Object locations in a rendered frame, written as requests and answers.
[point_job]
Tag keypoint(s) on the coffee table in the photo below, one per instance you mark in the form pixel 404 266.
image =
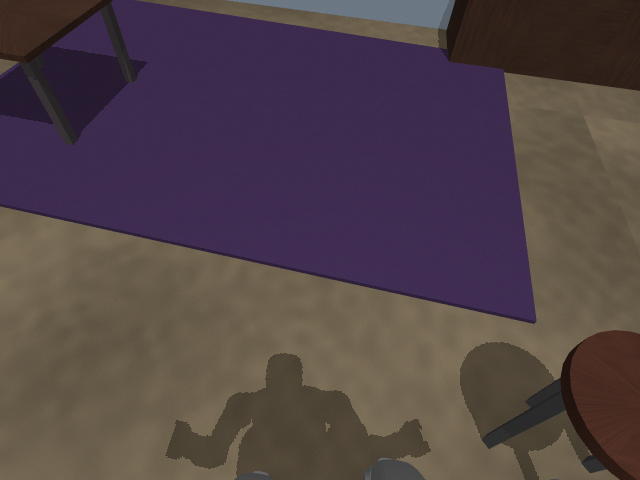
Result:
pixel 29 27

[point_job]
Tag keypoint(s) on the stool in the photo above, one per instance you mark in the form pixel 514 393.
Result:
pixel 600 390

